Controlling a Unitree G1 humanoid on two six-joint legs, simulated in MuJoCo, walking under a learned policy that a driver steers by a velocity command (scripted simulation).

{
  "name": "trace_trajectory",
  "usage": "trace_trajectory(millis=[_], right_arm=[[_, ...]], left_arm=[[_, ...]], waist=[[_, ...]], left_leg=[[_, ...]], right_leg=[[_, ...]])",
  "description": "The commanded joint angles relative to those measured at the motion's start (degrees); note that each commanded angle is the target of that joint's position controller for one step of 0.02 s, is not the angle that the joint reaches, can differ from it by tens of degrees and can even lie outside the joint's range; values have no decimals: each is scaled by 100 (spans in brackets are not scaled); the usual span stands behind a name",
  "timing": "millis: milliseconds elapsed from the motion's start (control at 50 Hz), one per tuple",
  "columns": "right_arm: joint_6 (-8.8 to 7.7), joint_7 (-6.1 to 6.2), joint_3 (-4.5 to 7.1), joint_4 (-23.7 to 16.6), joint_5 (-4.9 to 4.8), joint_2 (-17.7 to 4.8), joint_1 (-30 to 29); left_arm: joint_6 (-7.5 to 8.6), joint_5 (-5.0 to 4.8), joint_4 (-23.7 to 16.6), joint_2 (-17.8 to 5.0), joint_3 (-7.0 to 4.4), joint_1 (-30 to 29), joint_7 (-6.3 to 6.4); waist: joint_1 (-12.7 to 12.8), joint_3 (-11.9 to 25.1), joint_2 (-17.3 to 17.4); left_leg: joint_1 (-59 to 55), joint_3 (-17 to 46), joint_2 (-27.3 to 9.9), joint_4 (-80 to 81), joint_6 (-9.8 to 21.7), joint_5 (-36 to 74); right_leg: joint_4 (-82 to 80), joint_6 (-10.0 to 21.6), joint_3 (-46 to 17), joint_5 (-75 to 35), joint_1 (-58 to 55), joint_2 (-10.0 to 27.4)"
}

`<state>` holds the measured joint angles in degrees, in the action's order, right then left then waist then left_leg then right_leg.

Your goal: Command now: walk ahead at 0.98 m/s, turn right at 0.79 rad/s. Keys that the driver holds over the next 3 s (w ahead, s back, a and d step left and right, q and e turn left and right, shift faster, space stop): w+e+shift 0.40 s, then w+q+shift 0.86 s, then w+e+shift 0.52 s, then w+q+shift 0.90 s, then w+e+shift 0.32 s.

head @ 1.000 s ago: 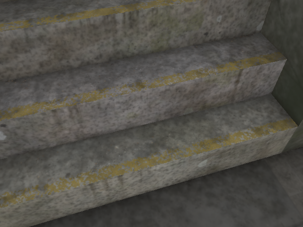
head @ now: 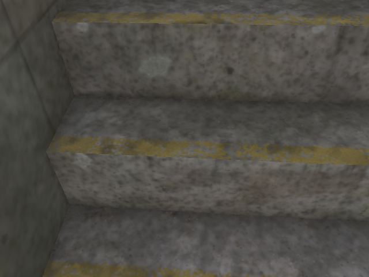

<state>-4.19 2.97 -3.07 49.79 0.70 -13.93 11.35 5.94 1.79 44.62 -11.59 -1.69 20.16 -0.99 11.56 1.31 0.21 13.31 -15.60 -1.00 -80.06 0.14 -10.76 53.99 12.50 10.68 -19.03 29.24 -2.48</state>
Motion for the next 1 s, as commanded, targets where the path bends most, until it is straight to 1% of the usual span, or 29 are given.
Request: trace_trajectory(millis=[20,40,60,80,100,120,160,200,220,240,260,280,300,320,380,480,560,600,640,660,680,700,740,780,820,880,940,980,1000], right_arm=[[-615,-410,-123,-2992,-148,979,-1774],[-535,-718,-212,-2512,206,760,228],[-454,-916,-87,-2253,388,349,87],[-446,-939,-230,-2376,394,738,-890],[-528,-924,-467,-2754,302,1276,-2007],[-632,-962,-605,-3107,220,1415,-3128],[-494,-733,-871,-3545,366,1727,-3816],[-381,-50,-445,-3409,414,862,-3178],[-237,189,71,-2810,244,-142,-1249],[-419,141,357,-2128,508,-826,-456],[-435,235,523,-2180,268,-852,-288],[-272,87,293,-1892,-88,19,-861],[10,-45,49,-1014,-219,790,-1217],[135,-43,-10,-1017,-171,1121,-1935],[36,92,325,-722,-122,410,-2032],[-212,3,674,-468,-92,-353,-733],[71,-73,765,-782,-215,-667,-1008],[290,-131,574,-986,-188,-126,-1290],[462,-24,394,-1149,-79,656,-805],[388,11,277,-1094,-78,1140,-821],[-9,-86,202,-1422,-243,1482,-809],[-206,-215,258,-1193,-413,1149,973],[-284,-387,209,-1363,-304,855,-665],[-267,-485,-77,-1840,-360,1639,-1992],[-10,-313,-193,-2226,-495,1555,-916],[189,-298,-68,-2324,-258,1080,-1914],[176,-578,-205,-2907,-260,1266,-2747],[207,-579,-284,-3057,-219,1081,-2451],[265,-459,-162,-2949,-304,905,-2714]], left_arm=[[253,680,1224,434,344,1307,-36],[103,352,547,-476,-23,529,247],[-98,-10,254,-577,-67,2,364],[-295,-52,384,-514,59,99,329],[-207,-108,660,59,244,430,281],[-67,-539,973,319,356,1162,377],[-77,-884,1060,369,444,1219,550],[-157,-543,993,-1075,-39,1201,450],[-12,-230,794,-1675,-351,98,409],[117,-274,572,-783,-280,696,327],[187,-274,302,-865,-328,307,281],[30,-396,-754,-661,-371,-648,90],[-245,-194,-1294,-28,-94,-1765,89],[-526,-363,-1203,202,9,-597,91],[-790,-235,-1167,305,187,240,134],[-648,-247,-1260,407,476,-527,137],[-686,-476,-854,-440,93,-569,-19],[-719,-447,-331,-497,-68,441,87],[-653,-138,-279,-328,93,150,117],[-537,78,60,-304,256,871,102],[-387,173,546,-1049,185,1071,-41],[-413,179,988,-1986,-249,1923,-129],[-565,182,880,-948,-260,2098,10],[-498,155,946,-269,-56,2081,122],[-243,51,690,-1452,-214,520,474],[-219,-118,1039,-592,18,498,435],[-207,131,1030,-211,242,241,477],[-324,68,812,-1156,125,-308,609],[-382,-23,971,-1422,98,499,655]], waist=[[-1924,-876,-2431],[-2261,1359,-1181],[-2143,911,542],[-1865,451,1329],[-1577,-646,1261],[-1149,-744,1327],[-1322,536,1148],[-1683,2341,-417],[-2892,2513,-1451],[-2316,3986,647],[-2477,4944,3220],[-1974,3186,2637],[-1492,695,1342],[-512,444,837],[50,-434,-141],[-485,287,-309],[-615,731,592],[-149,334,830],[-574,-697,-649],[-277,-687,-679],[-726,-272,-1091],[-1376,990,-1519],[-468,1059,-1281],[-194,690,-1507],[-1456,770,-2156],[-1124,-230,-446],[-1223,-742,-626],[-1750,261,-776],[-1473,756,-637]], left_leg=[[5648,2723,867,-6964,400,-2417],[5289,3168,494,-6562,737,-1295],[5275,2863,260,-6053,623,-1091],[5194,2125,349,-6574,481,-1505],[5456,1348,336,-6196,382,-1968],[5105,483,372,-4050,312,-2030],[947,-316,494,-851,129,350],[-896,580,692,493,-12,-1181],[-1109,1810,345,1775,237,-1964],[-3742,6173,-2058,3245,2087,-2032],[-2751,8653,-3352,4313,2667,-554],[-1448,6281,-2727,3846,1873,-258],[346,3007,-1649,3622,963,697],[1632,3665,-2465,4507,776,-1237],[3913,3069,-1978,4741,626,-3503],[2638,2449,-1748,4351,735,-3388],[2856,2068,-1324,3722,401,-2349],[2824,1562,-956,1647,149,-1986],[3611,1566,301,-1773,-63,-3232],[3706,2210,835,-4637,38,-4181],[4705,1988,846,-6767,-73,-4019],[6330,1933,459,-6550,-357,-2899],[7533,1493,-27,-5580,-320,-1998],[7702,980,-320,-6094,-158,-1912],[7454,2244,-925,-6573,-175,-1599],[8407,2290,-472,-6484,85,-1772],[6658,1564,-321,-4511,205,-1049],[3127,559,-19,-1441,526,-2161],[2152,138,591,-1106,583,-2487]], right_leg=[[-2168,380,-4720,-2300,-3314,879],[-2810,793,-5845,605,-3485,1520],[-3392,490,-5143,1905,-2424,1298],[-3609,178,-4717,2137,-1115,1028],[-3449,-143,-3713,764,35,340],[-3698,-555,-2352,-123,212,-278],[-4245,-300,-2704,-1857,2405,-377],[-4081,77,-3590,-5407,469,468],[-2393,-53,-3385,-8119,-891,708],[2228,-1406,-3194,-5304,1372,-778],[6320,-1465,-3435,2693,1431,-839],[6412,-1317,-2927,3744,2552,-100],[6156,-1074,-1970,4332,3026,324],[5900,-933,-2547,4591,3232,636],[5909,-1324,-1750,2645,1945,861],[2820,-1037,-1486,1583,1907,1169],[-674,-957,-582,1068,-1533,934],[-2783,-777,-393,-437,-2533,990],[-5032,-572,-877,-2132,-2769,1644],[-4501,-788,-1335,-4262,-2403,2064],[-1983,-1715,-1543,-9136,-2692,2017],[-1040,-1540,-1795,-7531,-5002,2107],[-1632,-887,-1660,-1889,-5466,1889],[-2391,-832,-2102,-1184,-4567,1987],[-3926,-45,-4415,858,-3658,3768],[-3823,-602,-2443,1421,-3966,2904],[-4312,-1198,-805,174,-1948,1908],[-4638,-990,410,-4140,-1048,1713],[-4089,-704,360,-6999,-1464,1692]])
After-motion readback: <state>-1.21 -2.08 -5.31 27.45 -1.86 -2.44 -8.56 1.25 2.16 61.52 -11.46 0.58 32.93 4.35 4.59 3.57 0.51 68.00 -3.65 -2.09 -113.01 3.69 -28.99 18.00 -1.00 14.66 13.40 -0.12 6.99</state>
